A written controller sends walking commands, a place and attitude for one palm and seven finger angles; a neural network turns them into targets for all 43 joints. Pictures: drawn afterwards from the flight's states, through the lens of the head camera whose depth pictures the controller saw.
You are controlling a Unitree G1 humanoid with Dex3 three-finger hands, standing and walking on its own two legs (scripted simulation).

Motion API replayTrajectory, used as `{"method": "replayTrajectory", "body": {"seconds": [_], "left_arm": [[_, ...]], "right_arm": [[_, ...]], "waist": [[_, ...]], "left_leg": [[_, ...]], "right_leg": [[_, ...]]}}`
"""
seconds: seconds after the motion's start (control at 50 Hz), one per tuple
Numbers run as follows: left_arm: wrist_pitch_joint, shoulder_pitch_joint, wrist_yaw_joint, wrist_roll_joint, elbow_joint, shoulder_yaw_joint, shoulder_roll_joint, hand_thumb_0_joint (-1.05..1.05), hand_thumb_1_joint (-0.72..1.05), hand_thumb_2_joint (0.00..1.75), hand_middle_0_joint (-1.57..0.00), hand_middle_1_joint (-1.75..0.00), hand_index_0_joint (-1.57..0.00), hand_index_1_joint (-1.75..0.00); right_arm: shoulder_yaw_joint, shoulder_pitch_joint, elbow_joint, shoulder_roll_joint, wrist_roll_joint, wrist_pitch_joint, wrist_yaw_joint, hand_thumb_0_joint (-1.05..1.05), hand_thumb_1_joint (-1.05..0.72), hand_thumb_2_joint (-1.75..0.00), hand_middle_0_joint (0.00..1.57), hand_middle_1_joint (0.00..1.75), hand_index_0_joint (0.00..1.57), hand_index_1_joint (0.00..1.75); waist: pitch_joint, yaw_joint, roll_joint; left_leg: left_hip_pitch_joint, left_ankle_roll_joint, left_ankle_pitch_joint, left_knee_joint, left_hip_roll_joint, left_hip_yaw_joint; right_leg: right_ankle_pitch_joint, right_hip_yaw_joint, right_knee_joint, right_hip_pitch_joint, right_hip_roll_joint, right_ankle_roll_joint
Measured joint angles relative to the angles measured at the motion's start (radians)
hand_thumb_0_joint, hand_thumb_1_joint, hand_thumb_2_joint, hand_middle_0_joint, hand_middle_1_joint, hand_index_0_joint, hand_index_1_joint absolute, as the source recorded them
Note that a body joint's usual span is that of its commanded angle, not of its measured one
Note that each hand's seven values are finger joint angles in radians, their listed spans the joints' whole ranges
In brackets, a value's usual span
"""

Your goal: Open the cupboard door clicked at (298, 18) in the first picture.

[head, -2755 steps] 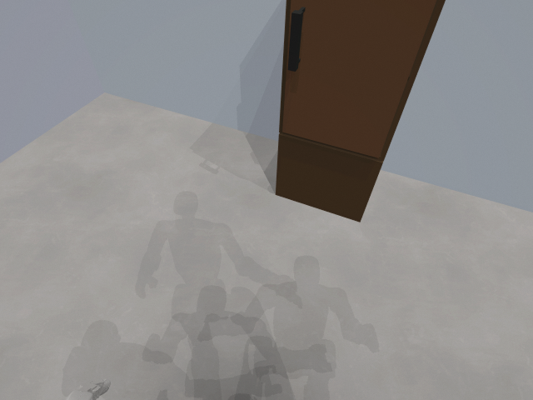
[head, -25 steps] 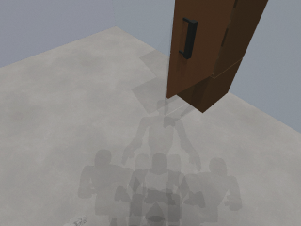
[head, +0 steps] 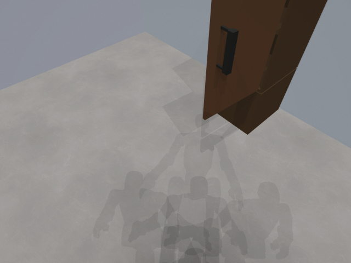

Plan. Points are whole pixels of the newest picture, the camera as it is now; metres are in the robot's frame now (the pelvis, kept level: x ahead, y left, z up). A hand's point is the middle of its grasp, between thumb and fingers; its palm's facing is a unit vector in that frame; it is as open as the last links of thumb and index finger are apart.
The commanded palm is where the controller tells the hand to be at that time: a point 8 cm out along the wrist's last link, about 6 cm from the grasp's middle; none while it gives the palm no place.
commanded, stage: let the arm hang, fingers relaxed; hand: left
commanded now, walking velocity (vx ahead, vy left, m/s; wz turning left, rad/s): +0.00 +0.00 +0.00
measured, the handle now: (225, 50) +0.84 -0.14 +0.04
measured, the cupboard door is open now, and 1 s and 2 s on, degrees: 84 84 84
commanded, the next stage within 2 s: look to check the result in 0.32 s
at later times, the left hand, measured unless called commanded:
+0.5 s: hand out of the picture +0.13 +0.23 -0.15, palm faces -0.05 -0.94 -0.33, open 7.4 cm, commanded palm none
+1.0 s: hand out of the picture +0.14 +0.23 -0.15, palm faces -0.04 -0.94 -0.34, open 7.4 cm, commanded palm none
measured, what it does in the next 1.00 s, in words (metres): shifts its weight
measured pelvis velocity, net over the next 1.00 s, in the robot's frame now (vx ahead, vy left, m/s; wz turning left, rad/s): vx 0.05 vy -0.01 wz -0.02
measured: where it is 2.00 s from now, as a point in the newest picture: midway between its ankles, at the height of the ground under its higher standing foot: outside the picture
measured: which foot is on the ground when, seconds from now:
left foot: down 0.00-1.00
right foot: down 0.00-1.00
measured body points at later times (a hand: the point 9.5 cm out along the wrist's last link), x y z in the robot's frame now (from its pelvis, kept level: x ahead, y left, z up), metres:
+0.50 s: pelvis +0.04 -0.01 +0.00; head +0.07 -0.02 +0.45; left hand +0.13 +0.28 -0.13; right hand +0.10 -0.30 -0.14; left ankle +0.02 +0.12 -0.74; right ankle +0.03 -0.11 -0.74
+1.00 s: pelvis +0.05 -0.01 +0.00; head +0.08 -0.02 +0.45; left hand +0.14 +0.28 -0.13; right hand +0.12 -0.30 -0.14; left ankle +0.02 +0.12 -0.74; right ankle +0.03 -0.11 -0.74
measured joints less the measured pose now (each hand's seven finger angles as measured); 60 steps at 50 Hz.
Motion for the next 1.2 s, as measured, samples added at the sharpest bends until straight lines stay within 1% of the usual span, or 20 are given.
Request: {"method": "replayTrajectory", "body": {"seconds": [0.16,0.32,0.48,0.66,0.86,1.2], "left_arm": [[-0.014,-0.064,0.000,0.001,-0.014,-0.010,-0.024,0.00,0.90,0.90,-0.20,-0.30,-0.20,-0.30],[-0.017,-0.080,-0.002,0.003,-0.019,-0.014,-0.038,0.00,0.90,0.90,-0.20,-0.30,-0.21,-0.30],[-0.012,-0.061,-0.002,0.001,-0.009,-0.011,-0.027,0.00,0.90,0.90,-0.20,-0.30,-0.21,-0.30],[-0.010,-0.038,0.003,-0.001,0.003,-0.008,-0.010,0.00,0.90,0.90,-0.20,-0.30,-0.21,-0.30],[-0.013,-0.035,0.004,-0.001,0.003,-0.009,-0.009,0.00,0.90,0.90,-0.20,-0.30,-0.21,-0.30],[-0.016,-0.046,0.001,-0.001,-0.008,-0.012,-0.010,0.00,0.90,0.90,-0.20,-0.30,-0.21,-0.30]], "right_arm": [[0.001,-0.052,0.009,-0.015,0.000,-0.007,0.000,0.01,-0.90,-0.90,0.20,0.30,0.20,0.30],[-0.002,-0.066,0.013,-0.037,-0.001,-0.009,-0.003,0.01,-0.90,-0.90,0.20,0.30,0.20,0.30],[0.000,-0.057,0.019,-0.045,-0.001,-0.007,-0.007,0.01,-0.90,-0.90,0.20,0.30,0.20,0.30],[0.005,-0.053,0.020,-0.038,0.002,-0.002,-0.009,0.01,-0.90,-0.90,0.20,0.30,0.20,0.30],[0.005,-0.063,0.016,-0.033,0.003,-0.002,-0.009,0.01,-0.90,-0.90,0.20,0.30,0.20,0.30],[0.002,-0.061,0.016,-0.043,0.003,-0.004,-0.009,0.01,-0.90,-0.90,0.20,0.30,0.20,0.30]], "waist": [[-0.008,-0.009,-0.011],[-0.003,-0.016,-0.030],[0.006,-0.016,-0.036],[0.012,-0.010,-0.030],[0.006,-0.006,-0.026],[0.002,-0.013,-0.039]], "left_leg": [[0.038,-0.002,0.000,-0.039,0.000,0.004],[0.062,-0.007,-0.004,-0.064,0.006,0.006],[0.080,-0.012,-0.013,-0.079,0.012,0.006],[0.094,-0.017,-0.023,-0.084,0.019,0.005],[0.106,-0.019,-0.028,-0.091,0.023,0.007],[0.119,-0.019,-0.028,-0.098,0.025,0.015]], "right_leg": [[-0.005,0.004,-0.026,0.030,0.000,0.001],[-0.009,0.006,-0.050,0.053,0.007,-0.002],[-0.015,0.007,-0.067,0.071,0.014,-0.006],[-0.022,0.006,-0.080,0.088,0.021,-0.010],[-0.025,0.008,-0.087,0.100,0.024,-0.012],[-0.020,0.015,-0.099,0.111,0.028,-0.011]]}}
